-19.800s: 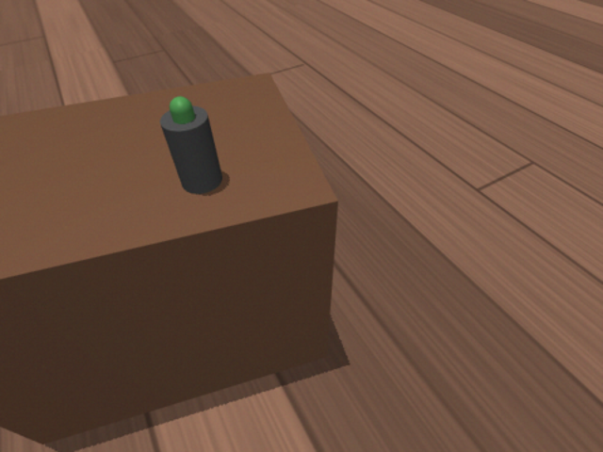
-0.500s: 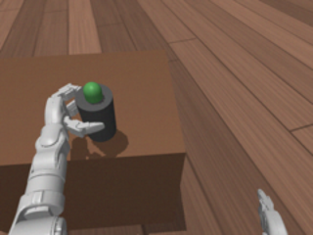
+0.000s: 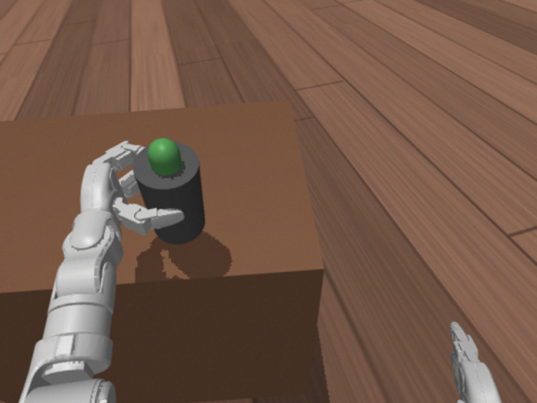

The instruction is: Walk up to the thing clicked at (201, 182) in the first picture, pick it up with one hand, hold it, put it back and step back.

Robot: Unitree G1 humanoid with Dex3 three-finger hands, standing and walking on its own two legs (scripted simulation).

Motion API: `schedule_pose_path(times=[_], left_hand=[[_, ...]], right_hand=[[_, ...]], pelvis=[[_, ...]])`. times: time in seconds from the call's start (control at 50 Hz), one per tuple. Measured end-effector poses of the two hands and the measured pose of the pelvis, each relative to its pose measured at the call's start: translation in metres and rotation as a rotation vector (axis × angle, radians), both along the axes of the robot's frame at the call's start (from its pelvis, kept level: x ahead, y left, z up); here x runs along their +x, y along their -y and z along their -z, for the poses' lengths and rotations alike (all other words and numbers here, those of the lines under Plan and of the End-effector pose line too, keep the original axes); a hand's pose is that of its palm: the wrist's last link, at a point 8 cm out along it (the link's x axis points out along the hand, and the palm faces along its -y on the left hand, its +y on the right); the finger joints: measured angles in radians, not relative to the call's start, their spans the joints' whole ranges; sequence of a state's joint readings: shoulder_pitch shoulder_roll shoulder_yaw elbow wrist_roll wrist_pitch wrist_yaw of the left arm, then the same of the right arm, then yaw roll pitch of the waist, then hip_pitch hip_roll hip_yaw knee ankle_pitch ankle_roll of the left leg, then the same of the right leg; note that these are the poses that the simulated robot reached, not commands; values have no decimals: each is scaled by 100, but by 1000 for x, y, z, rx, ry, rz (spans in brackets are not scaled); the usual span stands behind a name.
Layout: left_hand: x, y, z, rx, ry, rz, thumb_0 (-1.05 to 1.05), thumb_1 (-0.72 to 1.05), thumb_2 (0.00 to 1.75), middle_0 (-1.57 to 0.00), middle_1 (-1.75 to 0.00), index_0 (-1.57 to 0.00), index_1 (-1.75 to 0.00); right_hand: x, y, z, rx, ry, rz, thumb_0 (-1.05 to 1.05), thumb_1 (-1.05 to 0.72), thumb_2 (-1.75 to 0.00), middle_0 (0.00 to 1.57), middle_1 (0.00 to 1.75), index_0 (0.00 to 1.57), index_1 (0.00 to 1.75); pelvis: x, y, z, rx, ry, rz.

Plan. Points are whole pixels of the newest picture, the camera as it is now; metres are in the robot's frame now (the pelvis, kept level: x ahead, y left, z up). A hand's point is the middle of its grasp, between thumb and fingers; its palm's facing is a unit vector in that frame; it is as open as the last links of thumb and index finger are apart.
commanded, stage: lift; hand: left
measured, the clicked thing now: (172, 188) +0.41 +0.13 +0.15
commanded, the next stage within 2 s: hold in 1.14 s
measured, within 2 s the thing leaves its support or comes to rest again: neither
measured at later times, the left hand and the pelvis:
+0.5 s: hand (122, 173) +0.36 +0.17 +0.22, palm faces +0.08 -0.99 -0.06, open 11.2 cm; pelvis +0.00 -0.01 +0.01, yaw +2 degrees
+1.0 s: hand (107, 157) +0.35 +0.17 +0.26, palm faces +0.07 -1.00 -0.07, open 11.2 cm; pelvis +0.00 +0.00 +0.01, yaw +2 degrees
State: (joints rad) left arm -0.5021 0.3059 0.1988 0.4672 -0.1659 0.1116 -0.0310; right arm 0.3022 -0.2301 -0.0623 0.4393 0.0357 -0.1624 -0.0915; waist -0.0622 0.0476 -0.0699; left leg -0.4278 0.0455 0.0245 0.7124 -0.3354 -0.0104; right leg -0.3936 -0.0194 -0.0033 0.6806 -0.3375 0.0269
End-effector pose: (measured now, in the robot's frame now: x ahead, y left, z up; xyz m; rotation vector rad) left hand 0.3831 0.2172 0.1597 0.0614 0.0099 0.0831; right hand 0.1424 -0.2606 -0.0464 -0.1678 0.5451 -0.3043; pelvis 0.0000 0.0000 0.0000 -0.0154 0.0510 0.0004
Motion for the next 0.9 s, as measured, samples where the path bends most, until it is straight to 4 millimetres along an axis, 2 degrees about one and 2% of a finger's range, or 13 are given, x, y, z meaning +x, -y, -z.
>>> schedule_pose_path(times=[0.16,0.28,0.68,0.9], left_hand=[[-19,-2,-32,0,55,-1,-5,-61,74,-68,-111,-79,-122],[-28,-2,-52,18,34,0,-5,-61,73,-68,-112,-79,-123],[-54,1,-81,17,3,7,-6,-61,74,-66,-114,-78,-126],[-59,-2,-100,12,17,6,-6,-61,75,-66,-114,-78,-125]], right_hand=[[10,-7,-1,17,31,-28,-1,52,-5,5,5,5,5],[19,-8,0,29,54,-40,-1,53,-5,5,5,5,5],[20,-4,-2,19,96,-48,-1,53,-5,5,5,5,5],[21,-9,-3,28,122,-58,-1,53,-5,5,5,5,5]], pelvis=[[6,3,-4,2,33,-12],[5,3,-7,4,54,-22],[1,5,-11,11,81,-32],[-1,6,-11,13,85,-34]])
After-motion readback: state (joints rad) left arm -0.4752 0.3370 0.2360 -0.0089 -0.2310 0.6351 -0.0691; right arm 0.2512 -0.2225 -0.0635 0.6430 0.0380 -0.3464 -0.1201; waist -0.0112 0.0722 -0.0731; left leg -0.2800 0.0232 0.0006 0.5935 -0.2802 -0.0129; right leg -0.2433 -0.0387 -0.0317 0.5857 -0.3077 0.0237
